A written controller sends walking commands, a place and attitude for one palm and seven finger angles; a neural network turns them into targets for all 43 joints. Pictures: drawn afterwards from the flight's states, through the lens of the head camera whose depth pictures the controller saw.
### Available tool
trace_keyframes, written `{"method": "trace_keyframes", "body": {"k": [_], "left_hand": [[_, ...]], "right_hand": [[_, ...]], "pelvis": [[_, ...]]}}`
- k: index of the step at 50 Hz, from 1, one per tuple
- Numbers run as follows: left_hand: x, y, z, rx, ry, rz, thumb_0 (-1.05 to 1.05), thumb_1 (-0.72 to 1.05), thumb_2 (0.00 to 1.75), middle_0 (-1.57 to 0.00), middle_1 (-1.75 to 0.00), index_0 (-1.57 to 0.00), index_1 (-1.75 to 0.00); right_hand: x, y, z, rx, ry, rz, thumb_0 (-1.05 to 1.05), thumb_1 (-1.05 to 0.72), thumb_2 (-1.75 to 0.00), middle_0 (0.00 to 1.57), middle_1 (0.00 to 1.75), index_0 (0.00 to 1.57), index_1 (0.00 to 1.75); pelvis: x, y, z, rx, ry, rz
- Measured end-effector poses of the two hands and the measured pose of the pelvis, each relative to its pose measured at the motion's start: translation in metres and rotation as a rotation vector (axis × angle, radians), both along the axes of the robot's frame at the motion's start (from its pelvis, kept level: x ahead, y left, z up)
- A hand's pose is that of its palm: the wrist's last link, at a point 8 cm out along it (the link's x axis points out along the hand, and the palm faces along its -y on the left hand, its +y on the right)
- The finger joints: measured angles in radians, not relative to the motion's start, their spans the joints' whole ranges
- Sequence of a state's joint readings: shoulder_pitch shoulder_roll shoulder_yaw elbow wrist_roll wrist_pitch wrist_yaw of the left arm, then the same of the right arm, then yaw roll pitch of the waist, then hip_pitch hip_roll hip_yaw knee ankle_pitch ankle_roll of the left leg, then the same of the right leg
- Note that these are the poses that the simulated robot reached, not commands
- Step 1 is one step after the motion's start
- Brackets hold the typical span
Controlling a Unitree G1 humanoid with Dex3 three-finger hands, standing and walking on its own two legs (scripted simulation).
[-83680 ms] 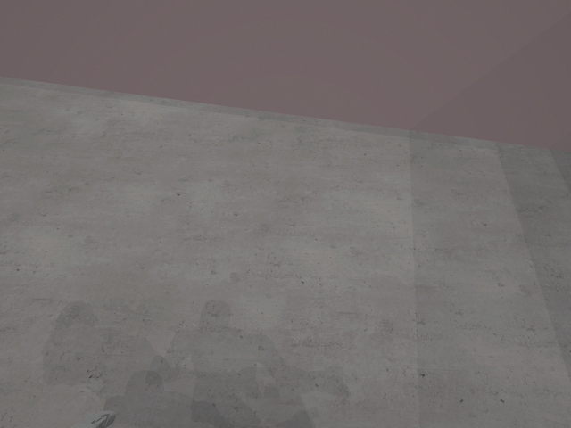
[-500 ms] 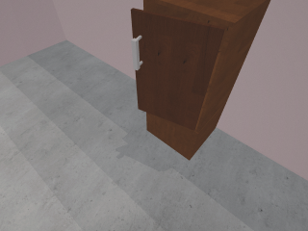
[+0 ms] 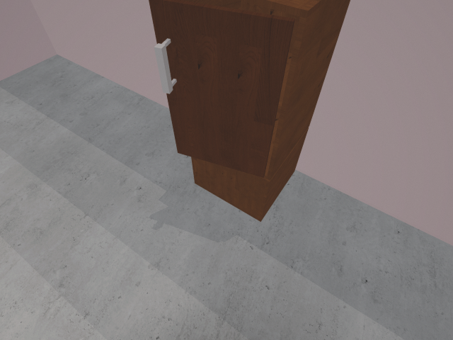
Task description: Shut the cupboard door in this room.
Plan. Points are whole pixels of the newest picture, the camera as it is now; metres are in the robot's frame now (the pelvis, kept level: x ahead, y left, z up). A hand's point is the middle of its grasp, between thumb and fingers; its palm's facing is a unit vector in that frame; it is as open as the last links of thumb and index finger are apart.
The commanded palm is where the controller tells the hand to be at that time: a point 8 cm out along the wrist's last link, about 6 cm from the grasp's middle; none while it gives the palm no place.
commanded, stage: turn to face it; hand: left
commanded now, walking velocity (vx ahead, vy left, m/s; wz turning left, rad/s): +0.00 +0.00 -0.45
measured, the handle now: (167, 66) +0.81 +0.24 +0.03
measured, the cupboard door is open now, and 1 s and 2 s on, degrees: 14 14 14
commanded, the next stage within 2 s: take the last steps up to it in 0.54 s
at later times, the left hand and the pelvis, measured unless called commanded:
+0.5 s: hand out of the picture +0.03 +0.19 -0.16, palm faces -0.07 -0.97 -0.23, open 7.4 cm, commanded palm none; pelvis -0.02 +0.00 +0.01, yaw -9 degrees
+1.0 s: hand out of the picture +0.06 +0.21 -0.16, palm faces -0.13 -0.97 -0.19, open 7.4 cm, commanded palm none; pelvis +0.03 +0.03 +0.01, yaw -10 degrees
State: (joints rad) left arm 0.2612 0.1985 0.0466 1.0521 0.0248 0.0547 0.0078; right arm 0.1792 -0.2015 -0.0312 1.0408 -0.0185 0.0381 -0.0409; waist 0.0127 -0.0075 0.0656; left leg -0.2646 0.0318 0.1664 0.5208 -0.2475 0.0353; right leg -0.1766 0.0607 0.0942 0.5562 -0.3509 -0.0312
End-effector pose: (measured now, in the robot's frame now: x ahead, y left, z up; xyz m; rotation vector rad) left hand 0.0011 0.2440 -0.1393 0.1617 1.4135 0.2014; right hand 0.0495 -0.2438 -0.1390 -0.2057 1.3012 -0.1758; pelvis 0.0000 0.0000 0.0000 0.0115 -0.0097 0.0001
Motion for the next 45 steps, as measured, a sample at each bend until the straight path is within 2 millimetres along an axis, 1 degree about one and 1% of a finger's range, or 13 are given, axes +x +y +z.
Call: {"method": "trace_keyframes", "body": {"k": [6, 9, 14, 19, 24, 27, 30, 33, 36, 38, 41, 43, 45], "left_hand": [[0.008, -0.011, 0.002, 0.030, -0.028, -0.056, 0.01, 0.91, 0.90, -0.20, -0.30, -0.20, -0.30], [0.008, -0.018, 0.009, 0.041, -0.038, -0.066, 0.01, 0.91, 0.90, -0.20, -0.30, -0.20, -0.30], [0.010, -0.024, 0.017, 0.040, -0.027, -0.095, 0.01, 0.90, 0.90, -0.20, -0.30, -0.20, -0.30], [0.017, -0.021, 0.018, 0.029, -0.045, -0.116, 0.01, 0.90, 0.90, -0.20, -0.30, -0.20, -0.30], [0.027, -0.010, 0.012, 0.005, -0.063, -0.132, 0.01, 0.90, 0.90, -0.21, -0.30, -0.20, -0.30], [0.036, 0.002, 0.000, -0.016, -0.072, -0.143, 0.01, 0.90, 0.90, -0.21, -0.30, -0.20, -0.30], [0.047, 0.011, -0.006, -0.024, -0.082, -0.166, 0.01, 0.90, 0.90, -0.20, -0.30, -0.20, -0.30], [0.061, 0.014, -0.002, -0.023, -0.095, -0.195, 0.01, 0.91, 0.90, -0.20, -0.30, -0.20, -0.30], [0.074, 0.011, 0.005, -0.017, -0.126, -0.227, 0.01, 0.91, 0.90, -0.20, -0.30, -0.20, -0.30], [0.081, 0.007, 0.006, -0.010, -0.153, -0.252, 0.01, 0.91, 0.90, -0.20, -0.30, -0.20, -0.30], [0.082, 0.000, 0.006, -0.004, -0.162, -0.265, 0.01, 0.91, 0.90, -0.20, -0.30, -0.20, -0.30], [0.077, -0.001, 0.010, -0.011, -0.150, -0.253, 0.01, 0.91, 0.90, -0.20, -0.30, -0.20, -0.30], [0.072, -0.001, 0.013, -0.017, -0.128, -0.238, 0.01, 0.91, 0.90, -0.20, -0.30, -0.20, -0.30]], "right_hand": [[-0.030, -0.017, -0.018, 0.028, 0.027, -0.063, 0.01, -0.90, -0.90, 0.20, 0.30, 0.20, 0.30], [-0.036, -0.023, -0.014, 0.030, 0.044, -0.086, 0.01, -0.91, -0.90, 0.20, 0.30, 0.20, 0.30], [-0.032, -0.025, -0.002, 0.029, -0.007, -0.120, 0.01, -0.91, -0.90, 0.20, 0.30, 0.20, 0.30], [-0.023, -0.017, 0.005, 0.027, -0.056, -0.135, 0.01, -0.91, -0.90, 0.20, 0.30, 0.20, 0.30], [-0.014, -0.002, 0.012, 0.016, -0.103, -0.139, 0.01, -0.91, -0.90, 0.20, 0.30, 0.20, 0.30], [-0.015, 0.008, 0.010, -0.006, -0.136, -0.143, 0.01, -0.91, -0.90, 0.20, 0.30, 0.20, 0.30], [-0.028, 0.019, 0.010, -0.017, -0.114, -0.144, 0.01, -0.91, -0.90, 0.20, 0.30, 0.20, 0.30], [-0.048, 0.025, 0.011, -0.012, -0.072, -0.157, 0.01, -0.91, -0.90, 0.20, 0.30, 0.20, 0.30], [-0.070, 0.027, 0.008, 0.003, -0.023, -0.180, 0.01, -0.91, -0.90, 0.20, 0.30, 0.20, 0.30], [-0.085, 0.025, 0.001, 0.022, 0.005, -0.205, 0.01, -0.90, -0.90, 0.20, 0.30, 0.20, 0.30], [-0.103, 0.023, -0.008, 0.046, 0.059, -0.234, 0.01, -0.91, -0.90, 0.20, 0.30, 0.20, 0.30], [-0.110, 0.023, -0.005, 0.052, 0.094, -0.241, 0.01, -0.91, -0.90, 0.20, 0.30, 0.20, 0.30], [-0.110, 0.024, 0.001, 0.053, 0.110, -0.245, 0.01, -0.91, -0.90, 0.20, 0.30, 0.20, 0.30]], "pelvis": [[-0.012, -0.013, -0.009, 0.006, -0.002, -0.060], [-0.014, -0.018, -0.004, 0.008, 0.006, -0.070], [-0.016, -0.019, 0.006, 0.019, 0.012, -0.109], [-0.016, -0.013, 0.009, 0.017, 0.013, -0.135], [-0.017, 0.001, 0.008, 0.008, 0.015, -0.158], [-0.014, 0.014, -0.001, -0.028, 0.025, -0.170], [-0.017, 0.020, -0.003, -0.021, 0.017, -0.190], [-0.019, 0.021, 0.001, -0.021, 0.013, -0.207], [-0.020, 0.019, 0.003, -0.027, 0.009, -0.218], [-0.018, 0.015, 0.000, -0.016, 0.007, -0.225], [-0.013, 0.013, -0.004, -0.012, 0.000, -0.220], [-0.006, 0.015, 0.001, -0.014, -0.002, -0.211], [0.002, 0.018, 0.006, -0.009, -0.001, -0.201]]}}
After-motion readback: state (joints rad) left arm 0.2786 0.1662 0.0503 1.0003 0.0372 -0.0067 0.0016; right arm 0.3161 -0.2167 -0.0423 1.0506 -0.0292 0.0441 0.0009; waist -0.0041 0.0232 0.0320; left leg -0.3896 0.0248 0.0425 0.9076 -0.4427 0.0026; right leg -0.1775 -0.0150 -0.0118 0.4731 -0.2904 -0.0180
